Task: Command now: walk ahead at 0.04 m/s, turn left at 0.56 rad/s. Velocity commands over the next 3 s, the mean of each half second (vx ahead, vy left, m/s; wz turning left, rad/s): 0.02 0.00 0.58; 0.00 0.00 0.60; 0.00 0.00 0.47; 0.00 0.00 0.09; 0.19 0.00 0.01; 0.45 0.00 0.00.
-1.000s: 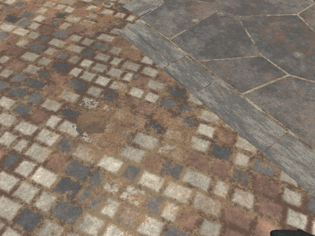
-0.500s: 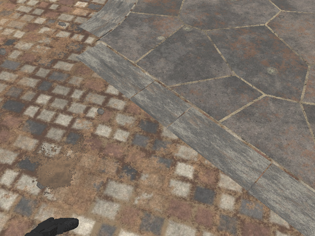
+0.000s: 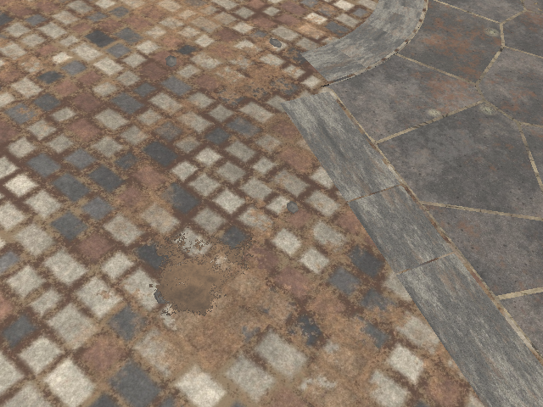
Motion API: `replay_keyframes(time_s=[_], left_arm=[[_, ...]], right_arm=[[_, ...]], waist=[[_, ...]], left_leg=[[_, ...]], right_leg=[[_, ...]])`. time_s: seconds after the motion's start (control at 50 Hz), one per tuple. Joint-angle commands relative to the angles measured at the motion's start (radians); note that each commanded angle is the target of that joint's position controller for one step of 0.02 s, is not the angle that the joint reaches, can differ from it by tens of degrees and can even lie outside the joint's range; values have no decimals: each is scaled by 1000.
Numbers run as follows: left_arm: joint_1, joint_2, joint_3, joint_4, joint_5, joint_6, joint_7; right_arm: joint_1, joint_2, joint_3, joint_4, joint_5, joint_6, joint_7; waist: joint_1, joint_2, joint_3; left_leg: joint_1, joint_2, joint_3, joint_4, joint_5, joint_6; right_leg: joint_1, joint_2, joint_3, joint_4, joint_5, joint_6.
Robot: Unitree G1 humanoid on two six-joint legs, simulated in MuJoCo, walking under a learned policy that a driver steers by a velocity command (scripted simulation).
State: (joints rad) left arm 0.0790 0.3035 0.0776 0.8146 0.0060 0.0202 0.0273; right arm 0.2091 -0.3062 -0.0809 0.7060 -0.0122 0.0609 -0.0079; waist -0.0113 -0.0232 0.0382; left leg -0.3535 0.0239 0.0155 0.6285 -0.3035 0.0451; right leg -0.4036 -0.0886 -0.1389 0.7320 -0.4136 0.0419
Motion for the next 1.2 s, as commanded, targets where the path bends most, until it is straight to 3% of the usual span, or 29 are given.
replay_keyframes(time_s=[0.02,0.04,0.06,0.1,0.2,0.32,0.38,0.4,0.42,0.44,0.46,0.48,0.52,0.58,0.64,0.68,0.74,0.78,0.8,0.82,0.84,0.86,0.88,0.92,0.94,0.98,1.06,1.14,1.2], left_arm=[[-84,98,28,-102,-4,-9,9],[-46,101,35,-74,-5,-7,16],[-34,116,41,-61,4,-7,23],[-26,103,42,-57,5,-14,19],[-65,60,22,-68,-9,-25,7],[-35,89,24,-64,-20,-39,-16],[51,98,32,-41,-17,-52,-28],[85,143,44,-33,-6,-51,-25],[71,214,56,-44,8,-40,-15],[59,219,55,-48,37,-38,-19],[7,165,40,-77,32,-43,-16],[-39,122,29,-85,19,-42,-9],[-58,100,19,-92,-4,-37,2],[7,119,21,-80,5,-21,18],[35,157,33,-79,4,-10,17],[21,184,42,-86,-1,-6,7],[21,203,49,-83,-17,-6,-7],[2,203,49,-80,-37,-9,-12],[31,175,43,-64,-41,-12,-15],[84,125,30,-50,-18,-15,-21],[61,53,1,-102,42,-17,-24],[-32,109,18,-132,15,-21,-12],[-53,141,29,-134,-12,-17,-6],[-26,148,38,-107,-6,-11,7],[-10,150,40,-105,1,-10,8],[18,132,38,-101,-2,-13,2],[-13,104,26,-118,-4,-15,1],[-26,104,23,-130,-8,-25,-9],[-17,111,26,-137,-14,-37,-19]], right_arm=[[61,-229,-56,-65,-24,-54,-7],[-1,-202,-52,-77,-3,-63,-11],[-40,-170,-41,-87,15,-62,-16],[-41,-146,-29,-97,13,-57,-27],[-3,-171,-41,-104,20,-43,-41],[-36,-181,-46,-126,22,-26,-26],[-83,-170,-42,-140,40,-15,-29],[-65,-141,-34,-144,37,-14,-31],[5,-76,-18,-142,23,-16,-27],[-7,-146,-42,-163,29,-26,-26],[6,-217,-64,-138,22,-29,-26],[14,-221,-72,-118,26,-23,-24],[27,-166,-61,-102,26,-4,-24],[-47,-112,-39,-144,40,-5,-15],[-84,-92,-24,-174,33,-8,-5],[-81,-88,-18,-184,30,-8,4],[-53,-110,-26,-185,33,0,15],[0,-109,-33,-170,32,6,22],[40,-125,-44,-154,29,6,17],[85,-193,-67,-148,31,2,5],[84,-302,-81,-184,22,-5,-10],[115,-267,-70,-190,-15,-34,8],[72,-237,-59,-181,-14,-55,14],[-24,-180,-42,-179,19,-61,1],[-51,-174,-35,-185,22,-57,-6],[-53,-166,-29,-194,13,-54,-16],[-30,-178,-34,-189,17,-50,-25],[-36,-194,-40,-192,15,-40,-21],[-51,-196,-42,-197,19,-33,-13]], waist=[[-25,223,-85],[6,166,-90],[16,157,-98],[25,152,-134],[-6,159,-143],[-11,192,-133],[43,178,-142],[38,117,-160],[-22,-141,-170],[-9,-269,-122],[-15,-157,-99],[-32,-117,-84],[-22,-107,-54],[28,-131,-52],[58,-144,-87],[57,-154,-95],[46,-162,-94],[3,-146,-94],[-12,-108,-105],[-11,68,-128],[19,372,-133],[-70,274,-219],[-46,195,-158],[-1,139,-100],[16,147,-97],[28,153,-124],[6,157,-114],[-8,173,-98],[-9,182,-106]], left_leg=[[193,294,-451,-343,336,260],[198,245,-386,-324,299,200],[199,226,-356,-313,316,168],[191,195,-324,-294,422,166],[251,169,-355,-268,380,172],[198,154,-479,-244,380,180],[163,95,-491,-180,359,121],[73,46,-447,-110,213,71],[-81,-97,-274,117,-156,7],[-237,-152,-176,309,-361,-43],[-239,-89,-195,468,-299,-69],[-243,-80,-183,524,-231,-84],[-277,-65,-161,593,-144,-121],[-296,-35,-84,482,-88,-147],[-234,8,-49,323,-97,-152],[-137,18,-11,224,-96,-138],[-45,6,31,90,-65,-106],[62,-13,58,-88,52,-60],[167,-34,49,-186,142,-25],[339,53,-106,-245,413,28],[453,320,-479,-212,825,189],[368,382,-559,-262,722,335],[328,321,-467,-283,599,295],[268,220,-362,-286,427,188],[227,196,-339,-289,447,178],[216,172,-325,-294,450,181],[237,156,-368,-287,348,184],[185,144,-441,-274,249,189],[178,136,-505,-249,289,186]], right_leg=[[-286,71,183,395,-150,1],[-286,57,197,389,-66,-5],[-281,54,201,377,-15,-3],[-222,76,197,392,44,10],[-170,100,214,125,84,36],[-11,131,222,-83,49,25],[154,123,203,-358,233,-9],[276,20,268,-399,318,-47],[378,-198,465,-403,521,-142],[311,-326,645,-437,597,-307],[283,-312,580,-434,574,-319],[270,-243,477,-418,538,-273],[282,-178,362,-411,508,-239],[343,-158,275,-426,535,-255],[396,-190,238,-416,571,-268],[355,-202,199,-415,594,-263],[335,-221,173,-386,588,-245],[303,-216,139,-314,544,-198],[248,-188,99,-234,468,-146],[92,-115,12,-34,270,-60],[-208,30,-8,274,-270,34],[-242,74,161,445,-301,35],[-259,50,192,494,-220,21],[-256,24,210,436,-60,10],[-219,37,205,430,-6,18],[-173,62,200,407,59,30],[-161,84,216,203,80,48],[-86,107,230,62,56,44],[-28,125,235,-21,35,31]])
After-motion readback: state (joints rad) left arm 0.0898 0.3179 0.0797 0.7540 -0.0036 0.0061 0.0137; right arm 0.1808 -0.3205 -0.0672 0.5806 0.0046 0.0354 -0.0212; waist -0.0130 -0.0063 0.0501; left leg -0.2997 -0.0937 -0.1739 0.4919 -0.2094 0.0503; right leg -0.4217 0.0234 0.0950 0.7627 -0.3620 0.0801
